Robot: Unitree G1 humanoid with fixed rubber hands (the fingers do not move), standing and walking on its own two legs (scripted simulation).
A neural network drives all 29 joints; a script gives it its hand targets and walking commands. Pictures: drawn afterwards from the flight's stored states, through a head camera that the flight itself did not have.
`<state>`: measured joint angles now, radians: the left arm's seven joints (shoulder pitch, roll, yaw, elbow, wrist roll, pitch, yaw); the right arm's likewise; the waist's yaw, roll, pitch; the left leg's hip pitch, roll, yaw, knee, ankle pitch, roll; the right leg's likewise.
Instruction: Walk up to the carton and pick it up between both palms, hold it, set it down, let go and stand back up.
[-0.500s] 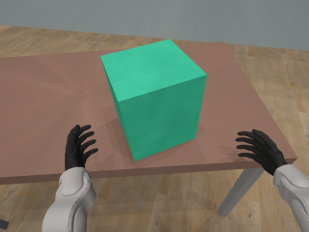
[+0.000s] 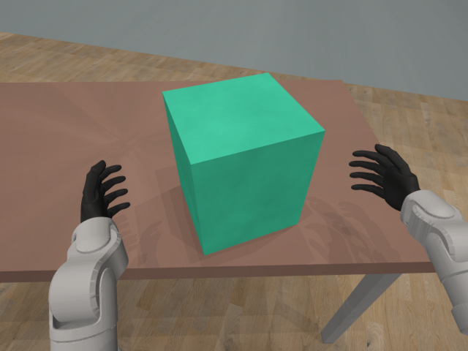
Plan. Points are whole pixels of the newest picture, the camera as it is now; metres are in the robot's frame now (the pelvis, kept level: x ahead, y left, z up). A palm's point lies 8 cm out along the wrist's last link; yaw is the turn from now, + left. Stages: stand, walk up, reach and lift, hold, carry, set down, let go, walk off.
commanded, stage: reach and lift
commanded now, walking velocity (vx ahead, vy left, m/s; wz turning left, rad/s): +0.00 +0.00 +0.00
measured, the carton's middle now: (236, 163) +0.44 +0.01 +0.09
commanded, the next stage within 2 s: none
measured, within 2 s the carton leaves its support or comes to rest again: neither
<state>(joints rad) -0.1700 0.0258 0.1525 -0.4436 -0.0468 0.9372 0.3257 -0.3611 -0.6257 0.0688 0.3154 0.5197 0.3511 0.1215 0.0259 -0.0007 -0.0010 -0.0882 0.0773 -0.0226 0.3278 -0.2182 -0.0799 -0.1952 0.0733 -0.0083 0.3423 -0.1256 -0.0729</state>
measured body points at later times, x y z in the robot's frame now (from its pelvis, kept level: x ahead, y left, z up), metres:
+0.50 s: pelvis +0.00 +0.00 +0.00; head +0.01 -0.02 +0.45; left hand +0.32 +0.21 +0.17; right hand +0.42 -0.23 +0.17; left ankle -0.03 +0.17 -0.75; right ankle +0.04 -0.07 -0.75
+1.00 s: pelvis +0.00 +0.00 +0.00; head +0.04 -0.03 +0.44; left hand +0.38 +0.21 +0.20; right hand +0.48 -0.20 +0.19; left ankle -0.03 +0.17 -0.75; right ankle +0.04 -0.07 -0.75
